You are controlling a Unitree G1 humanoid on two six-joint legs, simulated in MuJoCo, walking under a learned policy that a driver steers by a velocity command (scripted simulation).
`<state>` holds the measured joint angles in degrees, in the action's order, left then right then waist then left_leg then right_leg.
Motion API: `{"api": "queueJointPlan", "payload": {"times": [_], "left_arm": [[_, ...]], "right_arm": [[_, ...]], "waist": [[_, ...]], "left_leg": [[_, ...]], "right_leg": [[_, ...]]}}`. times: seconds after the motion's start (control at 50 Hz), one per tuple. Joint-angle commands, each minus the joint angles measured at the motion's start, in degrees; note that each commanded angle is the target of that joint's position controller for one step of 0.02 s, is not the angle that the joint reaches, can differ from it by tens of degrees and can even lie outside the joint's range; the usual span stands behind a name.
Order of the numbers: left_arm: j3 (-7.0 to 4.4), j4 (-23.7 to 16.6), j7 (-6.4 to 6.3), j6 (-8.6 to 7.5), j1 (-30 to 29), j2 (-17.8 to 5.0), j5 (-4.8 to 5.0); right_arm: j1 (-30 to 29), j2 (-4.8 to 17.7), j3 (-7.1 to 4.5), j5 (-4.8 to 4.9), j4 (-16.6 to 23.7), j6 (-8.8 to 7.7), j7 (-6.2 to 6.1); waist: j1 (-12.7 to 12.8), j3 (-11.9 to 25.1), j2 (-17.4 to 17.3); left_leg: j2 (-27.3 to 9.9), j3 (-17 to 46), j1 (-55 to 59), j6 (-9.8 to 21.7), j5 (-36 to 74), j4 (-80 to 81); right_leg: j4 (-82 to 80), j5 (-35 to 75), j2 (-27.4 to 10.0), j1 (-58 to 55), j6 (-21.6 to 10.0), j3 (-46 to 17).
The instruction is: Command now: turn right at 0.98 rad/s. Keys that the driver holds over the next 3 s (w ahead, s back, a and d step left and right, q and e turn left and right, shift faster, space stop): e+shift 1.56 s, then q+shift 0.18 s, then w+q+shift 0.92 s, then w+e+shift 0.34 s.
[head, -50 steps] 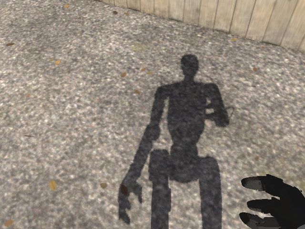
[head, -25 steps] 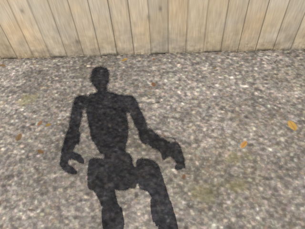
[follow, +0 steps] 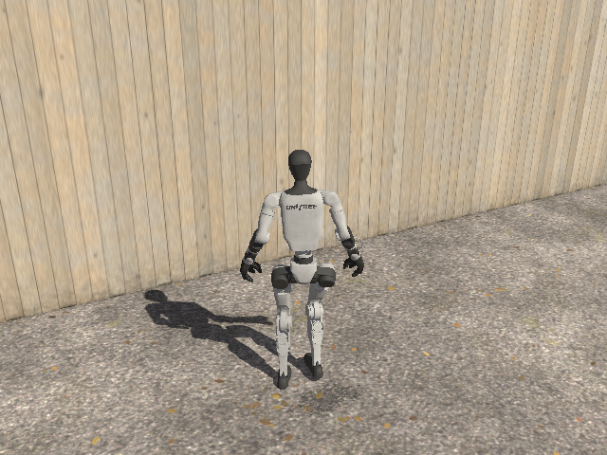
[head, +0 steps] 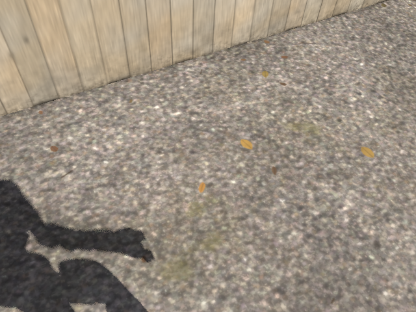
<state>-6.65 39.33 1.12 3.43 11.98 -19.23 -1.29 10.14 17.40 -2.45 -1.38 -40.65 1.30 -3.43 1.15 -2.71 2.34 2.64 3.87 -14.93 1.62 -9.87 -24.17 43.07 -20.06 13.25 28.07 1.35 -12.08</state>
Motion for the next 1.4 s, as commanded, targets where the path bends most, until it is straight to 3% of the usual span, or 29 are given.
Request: {"api": "queueJointPlan", "payload": {"times": [0.02, 0.08, 0.16, 0.24, 0.32, 0.34, 0.36, 0.38, 0.4, 0.44, 0.48, 0.54, 0.68, 0.78, 0.8, 0.82, 0.84, 0.86, 0.9, 0.94, 1.04, 1.12, 1.22, 1.24, 1.26, 1.28, 1.3, 1.34, 1.4], "left_arm": [[-1.86, -2.61, 0.79, -0.29, 3.34, -7.41, -1.21], [-0.71, -2.76, 2.46, 0.98, 3.17, -6.01, 0.25], [0.64, -5.63, 3.14, 1.16, -3.66, -3.95, 0.47], [1.37, -7.19, 3.32, 1.27, -5.15, -2.64, 1.36], [0.93, -7.94, 2.35, 1.16, -4.47, -2.97, 1.11], [0.72, -6.95, 1.75, 0.63, -1.18, -3.11, 0.46], [-0.5, -5.49, 0.86, -0.23, 3.91, -7.43, -0.64], [-2.55, -6.95, 0.23, -0.8, 4.55, -18.18, 0.15], [-3.5, -6.51, 0.04, -0.98, 9.77, -16.8, 1.3], [-1.46, -6.1, -0.9, -0.42, 2.67, -11.1, 0.91], [-0.35, -7.5, -1.38, -0.03, -3.16, -8.18, 1.18], [-0.53, -6.38, -0.66, -0.38, -0.92, -9.22, 0.91], [-1.3, -5.1, -0.04, -0.3, 1.65, -11.21, 0.06], [-1.28, -5.34, 0.15, -0.61, -2.67, -10.63, 0.64], [-0.81, -5.53, -0.07, -0.89, -3.3, -9.15, 1.32], [0.44, -5.35, -0.31, -1.22, 1.54, -3.65, 1.48], [-0.01, -5.53, -0.7, -1.02, 2.65, -5.97, 0.02], [-1.14, -5.06, -0.45, -0.72, 1.34, -10.28, -1.5], [-1.19, -3.04, 0.91, -0.14, 2.47, -8.88, -0.67], [-0.8, -1.98, 2.13, 0.44, 4.41, -7.74, 0.34], [0.61, -4.45, 2.83, 1.04, -3.0, -4.99, 0.7], [1.51, -6.4, 3.41, 1.25, -5.56, -2.89, 1.11], [1.04, -7.5, 2.51, 1.11, -4.75, -3.23, 0.81], [0.72, -6.25, 1.82, 0.5, -0.63, -3.68, 0.14], [-0.72, -4.92, 0.68, -0.37, 4.56, -9.05, -0.87], [-2.87, -6.1, 0.02, -0.57, 5.3, -19.15, 0.67], [-3.14, -5.7, -0.07, -0.79, 8.79, -16.04, 1.51], [-1.12, -5.6, -0.97, -0.37, 1.59, -10.83, 0.94], [0.03, -6.48, -1.11, -0.44, -2.83, -8.35, 1.14]], "right_arm": [[-8.25, 4.97, -0.91, -0.53, 6.73, -0.76, 0.24], [-6.08, 4.89, -0.63, -0.55, 7.66, -0.76, 0.49], [2.9, 7.86, -2.17, -0.47, 5.34, -0.95, 0.95], [2.22, 9.02, -3.13, -0.54, 5.24, -0.97, 2.51], [2.77, 9.37, -3.73, 1.06, 4.99, -0.97, 3.79], [2.81, 9.28, -3.89, 1.62, 4.71, -0.74, 3.96], [4.52, 8.42, -3.84, 1.58, 4.78, -0.59, 4.12], [4.06, 2.28, -2.14, 0.41, 9.68, -0.09, 4.3], [-2.75, 4.7, -2.04, -0.97, 10.74, 0.73, 3.29], [-2.76, 5.33, -2.18, 0.41, 9.51, 0.52, 2.95], [-0.38, 6.88, -2.71, -0.47, 7.66, 0.37, 2.89], [0.85, 5.76, -2.22, -0.27, 6.67, 0.92, 3.15], [-3.5, 5.44, -1.28, 0.32, 8.0, 0.33, 2.59], [0.93, 6.15, -1.23, 0.98, 6.95, -0.8, 1.38], [3.09, 7.32, -1.55, 0.59, 6.32, -1.25, 0.7], [2.76, 11.65, -2.31, 0.08, 6.84, -1.33, 0.01], [-0.66, 14.8, -2.73, 0.01, 8.45, -0.79, 0.5], [-0.25, 11.36, -2.13, 0.05, 8.1, -0.37, 0.93], [-4.11, 6.63, -0.75, 0.26, 8.75, -0.13, 1.27], [-5.04, 6.06, -0.54, -0.02, 8.97, -0.23, 0.71], [1.83, 7.08, -1.62, -0.33, 6.8, -0.58, 1.04], [2.08, 8.26, -2.56, -0.47, 6.13, -0.93, 2.27], [2.6, 9.67, -3.47, 1.48, 5.57, -0.5, 3.91], [2.79, 9.57, -3.61, 2.0, 5.19, -0.13, 4.16], [4.61, 8.61, -3.41, 1.9, 5.52, 0.05, 4.45], [1.98, 3.36, -1.77, 0.57, 11.5, 0.5, 4.62], [-2.13, 6.39, -2.08, -1.0, 10.75, 1.31, 3.63], [-1.63, 6.3, -2.16, 0.38, 9.27, 1.0, 3.16], [1.5, 7.28, -2.5, -0.73, 6.84, 1.25, 3.04]], "waist": [[3.14, 4.04, -6.68], [1.02, 2.94, -9.09], [-4.02, 2.96, -10.94], [-3.75, 4.89, -13.99], [-2.35, 6.16, -14.54], [0.17, 7.02, -11.24], [2.79, 8.22, -1.35], [-0.13, 7.36, 16.31], [6.87, 11.87, 8.89], [2.04, 4.46, 5.72], [-0.64, 3.76, 6.33], [-0.65, 5.94, 2.89], [1.26, 5.26, 4.75], [-2.56, 5.12, 6.12], [-3.95, 5.26, 3.53], [-1.2, 7.76, -9.05], [-0.71, 6.13, -15.95], [-0.56, 4.3, -11.57], [0.62, 1.46, -9.17], [0.97, 2.52, -11.24], [-3.27, 2.91, -11.64], [-3.3, 4.46, -12.54], [-1.8, 5.87, -12.99], [0.99, 7.16, -9.03], [3.58, 8.02, 2.85], [1.42, 7.65, 17.43], [6.25, 11.0, 7.4], [1.53, 4.01, 4.96], [-1.14, 5.0, 4.72]], "left_leg": [[-17.02, 9.52, -0.06, 9.04, 2.26, 10.73], [-14.22, 0.73, 4.21, 8.32, 8.78, 8.01], [-17.99, -1.49, 14.85, 9.5, 19.56, 5.1], [-18.98, -8.41, 11.74, 7.62, 24.84, 1.39], [-21.21, -11.89, 9.44, 3.97, 22.98, -6.03], [-20.64, -14.22, 5.6, 1.28, 18.65, -11.87], [-17.55, -16.7, -5.14, -2.38, 5.14, -24.29], [-7.64, -16.76, -24.95, -7.22, -30.97, -37.35], [-6.68, -4.95, -26.57, -7.04, -30.6, -43.31], [-8.51, -2.37, -26.19, -5.98, -19.12, -42.08], [-7.57, -2.82, -21.77, -5.94, -12.89, -39.65], [-5.29, -2.43, -19.02, -5.73, -11.78, -35.54], [-0.55, 0.57, -15.28, -3.74, -11.48, -22.85], [1.75, 1.59, 1.17, -2.34, -7.72, -4.6], [-1.69, 3.39, 8.45, -1.79, -3.81, 4.05], [-16.53, 15.72, 16.32, 1.26, -8.64, 9.89], [-25.63, 29.41, 11.65, 7.17, -9.92, 12.92], [-25.46, 24.62, 8.1, 9.3, -5.02, 11.13], [-18.57, 11.1, 4.23, 8.33, 2.06, 9.27], [-15.56, 3.02, 6.18, 7.84, 9.74, 7.71], [-18.66, -3.15, 13.87, 8.85, 16.89, 5.95], [-20.7, -9.1, 12.37, 8.22, 21.99, 3.18], [-22.69, -14.32, 8.6, 3.5, 21.24, -6.01], [-21.71, -16.49, 4.62, 0.9, 17.08, -13.03], [-17.57, -18.76, -6.59, -2.75, 2.27, -27.3], [-6.94, -15.69, -24.52, -7.25, -30.67, -37.37], [-7.72, -5.35, -25.82, -7.15, -29.43, -43.29], [-9.26, -2.89, -24.8, -6.15, -18.27, -41.31], [-7.33, -2.99, -19.55, -5.98, -11.44, -39.89]], "right_leg": [[25.35, -1.56, -6.02, 2.81, 1.32, 5.18], [27.83, 1.05, -8.75, 6.47, 1.69, 9.01], [16.47, -2.31, -12.52, 8.92, 3.28, 12.01], [4.76, -5.17, -13.19, -1.93, 1.43, 16.28], [-7.57, -2.19, -11.64, -9.94, -1.26, 18.92], [-15.36, 4.43, -11.25, -16.15, -2.38, 17.64], [-22.89, 11.54, -16.39, -26.45, -4.55, 5.99], [-21.41, 41.69, -34.48, -32.66, -12.29, -20.58], [-20.08, 45.99, -34.39, -33.11, -19.18, -19.64], [-21.73, 32.38, -26.71, -26.32, -16.2, -10.19], [-22.04, 31.06, -21.22, -21.3, -13.68, -6.51], [-21.31, 30.69, -19.93, -20.31, -13.67, -8.0], [-20.13, 22.67, -18.85, -18.72, -14.1, -18.93], [-17.09, 23.34, -14.94, -12.51, -9.05, -23.62], [-13.92, 16.04, -12.09, -7.88, -6.1, -21.36], [-2.05, -6.76, -5.79, -1.39, -2.42, -11.39], [8.22, -14.58, 0.37, 5.27, -1.04, 0.73], [15.43, -11.29, -5.91, 4.58, -0.53, 2.05], [22.64, -4.82, -8.13, 3.28, 0.21, 4.2], [26.66, -1.99, -9.2, 3.94, 1.54, 7.36], [18.49, -2.14, -12.9, 6.95, 3.08, 11.45], [7.63, -3.86, -14.69, -0.42, 1.42, 14.53], [-7.57, -1.62, -12.5, -11.39, -2.01, 18.58], [-15.14, 4.72, -12.05, -18.1, -3.23, 16.76], [-23.85, 11.88, -18.91, -27.47, -5.68, 2.73], [-23.62, 36.27, -34.45, -30.69, -14.87, -22.22], [-21.87, 35.98, -33.29, -32.93, -18.73, -19.04], [-22.93, 26.66, -25.99, -25.37, -15.67, -9.8], [-22.33, 30.38, -20.28, -20.77, -13.27, -6.22]]}}
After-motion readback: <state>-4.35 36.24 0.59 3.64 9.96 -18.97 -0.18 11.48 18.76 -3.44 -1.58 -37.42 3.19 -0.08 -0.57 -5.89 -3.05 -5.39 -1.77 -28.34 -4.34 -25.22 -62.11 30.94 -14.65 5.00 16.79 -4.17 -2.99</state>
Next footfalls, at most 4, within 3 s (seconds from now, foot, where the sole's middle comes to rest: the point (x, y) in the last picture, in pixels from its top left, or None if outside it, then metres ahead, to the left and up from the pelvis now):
0.36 right None -0.01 -0.12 -0.78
0.80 left None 0.15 -0.01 -0.78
1.26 right None -0.06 -0.11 -0.78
1.76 left None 0.12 -0.16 -0.78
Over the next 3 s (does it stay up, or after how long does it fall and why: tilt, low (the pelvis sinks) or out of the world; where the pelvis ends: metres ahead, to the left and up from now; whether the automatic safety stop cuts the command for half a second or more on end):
stays up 0.42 -0.78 -0.04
